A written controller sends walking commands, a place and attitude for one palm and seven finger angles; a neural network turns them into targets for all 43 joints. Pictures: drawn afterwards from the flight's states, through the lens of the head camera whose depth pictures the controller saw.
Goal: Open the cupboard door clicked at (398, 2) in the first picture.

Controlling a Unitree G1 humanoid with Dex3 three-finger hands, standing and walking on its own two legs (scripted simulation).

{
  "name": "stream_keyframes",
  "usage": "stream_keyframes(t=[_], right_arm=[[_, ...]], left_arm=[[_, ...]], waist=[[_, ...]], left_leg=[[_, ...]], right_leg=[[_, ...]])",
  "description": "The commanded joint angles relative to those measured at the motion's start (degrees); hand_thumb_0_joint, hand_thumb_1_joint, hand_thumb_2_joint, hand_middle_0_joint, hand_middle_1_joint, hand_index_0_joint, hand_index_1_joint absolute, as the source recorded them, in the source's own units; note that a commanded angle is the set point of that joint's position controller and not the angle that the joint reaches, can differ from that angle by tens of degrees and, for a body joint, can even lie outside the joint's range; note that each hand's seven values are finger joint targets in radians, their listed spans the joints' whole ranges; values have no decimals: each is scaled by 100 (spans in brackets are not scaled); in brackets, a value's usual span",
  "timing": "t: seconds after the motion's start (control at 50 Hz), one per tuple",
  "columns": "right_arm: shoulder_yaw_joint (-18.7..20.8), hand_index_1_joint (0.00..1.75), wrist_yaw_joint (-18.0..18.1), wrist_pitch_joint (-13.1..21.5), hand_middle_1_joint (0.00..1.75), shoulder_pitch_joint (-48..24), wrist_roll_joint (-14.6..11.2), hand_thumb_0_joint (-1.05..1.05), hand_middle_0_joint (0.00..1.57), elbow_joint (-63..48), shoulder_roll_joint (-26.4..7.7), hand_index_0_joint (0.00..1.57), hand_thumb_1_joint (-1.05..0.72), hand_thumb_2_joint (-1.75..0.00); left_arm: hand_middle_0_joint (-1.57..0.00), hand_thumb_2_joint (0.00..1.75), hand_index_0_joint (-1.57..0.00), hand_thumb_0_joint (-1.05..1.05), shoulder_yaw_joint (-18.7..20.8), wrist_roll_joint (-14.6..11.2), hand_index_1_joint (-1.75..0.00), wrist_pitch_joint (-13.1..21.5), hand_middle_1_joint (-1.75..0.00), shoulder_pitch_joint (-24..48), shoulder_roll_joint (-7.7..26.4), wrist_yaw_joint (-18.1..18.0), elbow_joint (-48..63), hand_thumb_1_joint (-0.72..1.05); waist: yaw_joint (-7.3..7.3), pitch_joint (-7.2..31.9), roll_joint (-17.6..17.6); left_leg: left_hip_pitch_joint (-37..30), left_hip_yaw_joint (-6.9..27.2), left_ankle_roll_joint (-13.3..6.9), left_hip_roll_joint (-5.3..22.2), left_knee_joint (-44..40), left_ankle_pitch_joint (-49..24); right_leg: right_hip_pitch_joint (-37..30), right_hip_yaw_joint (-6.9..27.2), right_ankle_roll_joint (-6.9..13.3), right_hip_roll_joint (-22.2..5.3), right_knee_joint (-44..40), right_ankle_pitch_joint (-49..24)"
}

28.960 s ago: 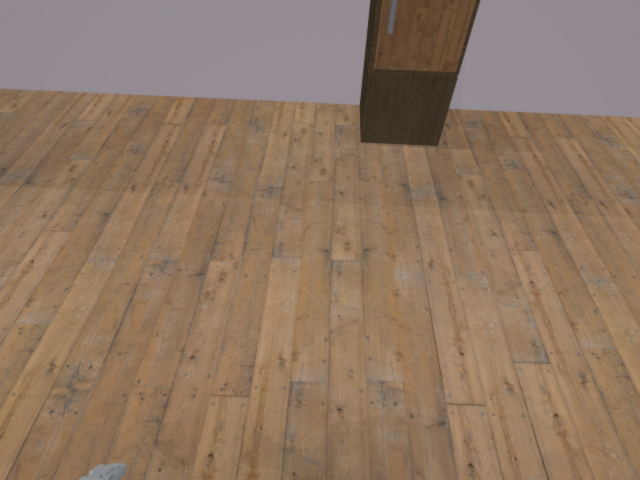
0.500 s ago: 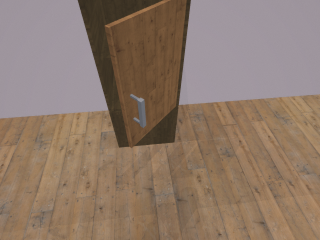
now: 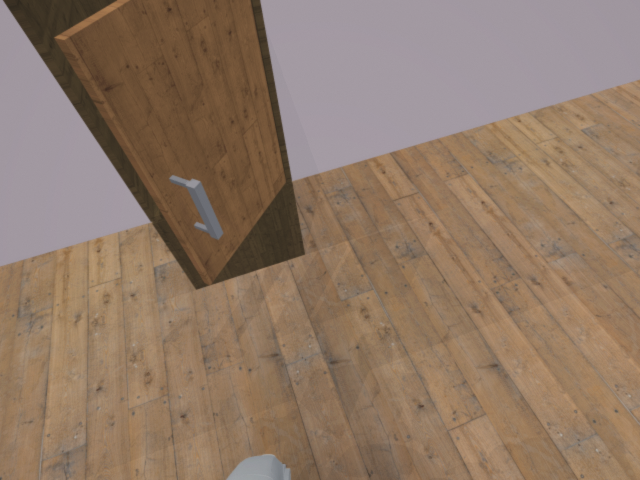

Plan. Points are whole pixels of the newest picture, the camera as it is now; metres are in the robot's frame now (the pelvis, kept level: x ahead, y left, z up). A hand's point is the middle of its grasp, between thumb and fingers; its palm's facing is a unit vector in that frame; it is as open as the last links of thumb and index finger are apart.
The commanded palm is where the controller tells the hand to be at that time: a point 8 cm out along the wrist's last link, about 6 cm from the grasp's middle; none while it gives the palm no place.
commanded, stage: walk to a spot facing it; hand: left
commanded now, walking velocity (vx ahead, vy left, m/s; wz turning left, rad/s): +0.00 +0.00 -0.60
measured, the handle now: (197, 208) +0.57 +0.29 -0.08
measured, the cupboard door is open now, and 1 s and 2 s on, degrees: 45 45 45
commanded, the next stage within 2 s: none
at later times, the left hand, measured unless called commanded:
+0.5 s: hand out of the picture +0.10 +0.21 -0.17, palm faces -0.18 -0.96 -0.23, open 7.4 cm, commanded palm none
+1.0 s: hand (290, 398) +0.24 +0.08 -0.14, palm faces -0.57 -0.78 -0.26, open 7.4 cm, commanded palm none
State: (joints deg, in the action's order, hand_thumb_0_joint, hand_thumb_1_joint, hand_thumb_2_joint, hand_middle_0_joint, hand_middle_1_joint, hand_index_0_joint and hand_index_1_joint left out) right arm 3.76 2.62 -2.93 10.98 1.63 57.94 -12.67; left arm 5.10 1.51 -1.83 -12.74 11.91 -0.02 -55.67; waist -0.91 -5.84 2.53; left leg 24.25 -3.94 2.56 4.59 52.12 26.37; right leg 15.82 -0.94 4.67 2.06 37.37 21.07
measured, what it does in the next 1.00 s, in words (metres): steps on the spot, turning right: left foot, then right foot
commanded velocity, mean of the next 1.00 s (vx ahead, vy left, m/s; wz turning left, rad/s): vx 0.09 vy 0.00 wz -0.60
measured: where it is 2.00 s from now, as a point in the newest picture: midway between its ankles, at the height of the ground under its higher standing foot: (471, 428)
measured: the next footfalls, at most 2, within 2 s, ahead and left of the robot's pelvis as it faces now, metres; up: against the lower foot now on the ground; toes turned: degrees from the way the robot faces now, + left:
left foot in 0.50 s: +0.09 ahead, +0.13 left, +0.00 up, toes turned -20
right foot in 0.86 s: +0.00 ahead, -0.13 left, +0.00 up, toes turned -34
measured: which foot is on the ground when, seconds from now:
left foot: up 0.00-0.48, down 0.50-0.86, up 0.88-1.00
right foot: down 0.00-0.50, up 0.52-0.84, down 0.86-1.00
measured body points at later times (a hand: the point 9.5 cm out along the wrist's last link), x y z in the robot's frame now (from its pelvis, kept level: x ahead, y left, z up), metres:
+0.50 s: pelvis +0.02 +0.02 +0.01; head +0.09 +0.02 +0.45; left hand +0.11 +0.26 -0.15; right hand +0.11 -0.26 -0.12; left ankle +0.05 +0.15 -0.73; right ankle -0.02 -0.07 -0.72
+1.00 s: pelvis +0.05 -0.03 +0.01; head +0.08 -0.07 +0.45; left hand +0.27 +0.12 -0.12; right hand -0.10 -0.27 -0.14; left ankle +0.10 +0.10 -0.66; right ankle -0.03 -0.11 -0.72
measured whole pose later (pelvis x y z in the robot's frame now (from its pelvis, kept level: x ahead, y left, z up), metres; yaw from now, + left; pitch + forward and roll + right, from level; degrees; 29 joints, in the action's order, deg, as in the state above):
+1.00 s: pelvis +0.05 -0.03 +0.01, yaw -36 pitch +1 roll +0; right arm 3.5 0.5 -2.3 14.6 1.7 54.9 -16.3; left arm 3.3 1.2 -0.2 -9.6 12.7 0.9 -51.3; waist 1.6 -5.7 2.1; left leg 27.1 -2.9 3.7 5.8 61.1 25.1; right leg 14.3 0.6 1.8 1.5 31.1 17.9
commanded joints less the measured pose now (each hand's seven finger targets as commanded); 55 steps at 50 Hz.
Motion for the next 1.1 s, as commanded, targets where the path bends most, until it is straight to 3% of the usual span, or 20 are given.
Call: stream_keyframes(t=[0.0, 0.06, 0.32, 0.38, 0.42, 0.44, 0.46, 0.48, 0.5, 0.54, 0.6, 0.7, 0.76, 0.78, 0.8, 0.82, 0.84, 0.86, 0.94, 1.08], right_arm=[[110, 30, -46, 127, 30, -349, -35, 0, 20, -617, -392, 20, -90, -90], [88, 30, -33, 110, 30, -422, -63, 0, 20, -670, -346, 20, -90, -90], [65, 30, 2, 197, 30, -974, -154, 0, 20, -1208, -401, 20, -90, -90], [59, 30, 18, 238, 30, -735, -179, 0, 20, -1216, -398, 20, -90, -90], [60, 30, 35, 274, 30, -342, -192, 0, 20, -1138, -432, 20, -90, -90], [70, 30, 61, 323, 30, 111, -177, 0, 20, -1029, -593, 20, -90, -90], [144, 30, 92, 392, 30, 275, -84, 0, 20, -1023, -1100, 20, -90, -90], [168, 30, 110, 365, 30, 425, -46, 0, 20, -1083, -1358, 20, -90, -90], [109, 30, 129, 344, 30, 418, 0, 0, 20, -1126, -1245, 20, -90, -90], [-2, 30, 127, 365, 30, 217, 27, 0, 20, -1153, -957, 20, -90, -90], [-13, 30, 99, 386, 30, 218, 14, 0, 20, -1116, -921, 20, -90, -90], [85, 30, 23, 348, 30, 587, 21, 0, 20, -910, -1112, 20, -90, -90], [110, 30, -22, 323, 30, 653, 39, 0, 20, -852, -1212, 20, -90, -90], [114, 30, -41, 314, 30, 543, 32, 0, 20, -860, -1237, 20, -90, -90], [108, 30, -79, 317, 30, 467, 4, 0, 20, -880, -1180, 20, -90, -90], [22, 30, -167, 322, 30, 393, -89, 0, 20, -1036, -810, 20, -90, -90], [-49, 30, -165, 292, 30, -285, -73, 0, 20, -1390, -666, 20, -90, -90], [-7, 30, -160, 297, 30, -424, -64, 0, 20, -1390, -869, 20, -90, -90], [40, 30, -270, 330, 30, -76, -12, 0, 20, -996, -662, 20, -90, -90], [68, 30, -334, 480, 30, -87, -50, 0, 20, -1094, -479, 20, -90, -90]], left_arm=[[-20, 90, -20, 0, 167, -4, -30, 112, -30, -320, 919, -130, 298, 90], [-20, 90, -20, 0, 180, -25, -30, 136, -30, -505, 943, -159, 319, 90], [-20, 90, -20, 0, 260, 44, -30, 98, -30, -625, 1093, -144, 539, 90], [-20, 90, -20, 0, 275, 30, -30, 83, -30, -415, 1133, -130, 624, 90], [-20, 90, -20, 0, 250, 3, -30, 76, -30, -202, 1069, -123, 661, 90], [-20, 90, -20, 0, 224, -34, -30, 74, -30, -46, 992, -119, 734, 90], [-20, 90, -20, 0, 174, -96, -30, 67, -30, -231, 681, -70, 824, 90], [-20, 90, -20, 0, 130, -57, -30, 101, -30, -156, 670, 4, 934, 90], [-20, 90, -20, 0, 145, 26, -30, 88, -30, 5, 827, 57, 950, 90], [-20, 90, -20, 0, 162, 29, -30, 56, -30, 19, 767, 96, 821, 90], [-20, 90, -20, 0, 65, -28, -30, -30, -30, 134, 567, 200, 836, 90], [-20, 90, -20, 0, -27, -28, -30, -42, -30, 647, 455, 265, 955, 90], [-20, 90, -20, 0, -34, -20, -30, -8, -30, 696, 494, 303, 950, 90], [-20, 90, -20, 0, -2, -14, -30, 6, -30, 437, 561, 312, 864, 90], [-20, 90, -20, 0, 58, 4, -30, 44, -30, -60, 761, 292, 686, 90], [-20, 90, -20, 0, 184, 49, -30, 131, -30, -714, 1392, 215, 495, 90], [-20, 90, -20, 0, 281, -32, -30, 107, -30, -1077, 1904, 101, 395, 90], [-20, 90, -20, 0, 267, -42, -30, 144, -30, -987, 1806, 18, 466, 90], [-20, 90, -20, 0, 127, -1, -30, 252, -30, 20, 1202, -5, 695, 90], [-20, 90, -20, 0, 169, 12, -30, 375, -30, -100, 1243, 104, 546, 90]], waist=[[-78, 343, -853], [-133, 766, -775], [-241, 840, -937], [-106, 938, -853], [106, 1008, -790], [317, 1183, -581], [282, 1376, 871], [252, 1123, 1438], [286, 850, 577], [79, 778, 781], [39, 911, 783], [282, 794, 969], [265, 820, 1009], [77, 849, 861], [-212, 963, 257], [-545, 1260, -1440], [-825, 896, -2325], [-747, 760, -1781], [-55, 520, -1059], [23, 186, -1138]], left_leg=[[1159, 565, 54, -34, 1459, -229], [1074, 526, 122, -138, 1189, -404], [587, 689, 57, -428, -164, -131], [78, 718, -9, -505, -926, -294], [-832, 789, -47, -471, -2023, -859], [-1849, 979, -143, -135, -2851, -1467], [-2924, 2325, -647, 1211, -3350, -2234], [-2697, 3170, -1392, 2437, -3463, -3306], [-2109, 3050, -1601, 2422, -3391, -3703], [-1937, 1948, -1331, 1768, -3030, -4905], [-2129, 790, -1036, 1204, -2886, -5084], [-1877, 271, -915, 1225, -2767, -4732], [-1648, 209, -797, 1371, -2716, -3232], [-1310, 92, -648, 1322, -2440, -2473], [-617, -170, -423, 1076, -1723, -1753], [737, -827, -77, 442, -174, -258], [1913, -380, 77, -54, 1088, 1584], [2116, 334, 20, 171, 1527, 987], [1083, 212, 126, 223, 951, -358], [252, 19, 106, -167, -817, -790]], right_leg=[[-903, 2112, 705, -1550, -1561, -3319], [-1475, 1920, 563, -1344, -1349, -4121], [-1377, 2942, 732, -1199, -1238, -4244], [-1165, 2978, 643, -1070, -1115, -4251], [-583, 2893, 364, -839, -872, -3838], [92, 2574, 110, -556, -559, -3082], [1337, 1744, -274, 277, 206, -855], [1851, 677, -600, 346, 1600, 1602], [1847, 663, -690, 109, 2528, 1472], [1928, 608, -765, -103, 3214, 1045], [1742, 190, -816, -249, 2725, 523], [880, -330, -695, -230, 978, 233], [287, -512, -543, -196, 154, 262], [-298, -578, -478, -141, -354, -75], [-1364, -504, -331, -144, -980, -423], [-2634, 1231, 174, -1397, -1767, 102], [-2426, 3203, 820, -2515, -2259, -366], [-2094, 3287, 1046, -2443, -2350, 320], [-823, 1823, 704, -1497, -2214, -211], [-305, 1868, 705, -1250, -2293, 57]])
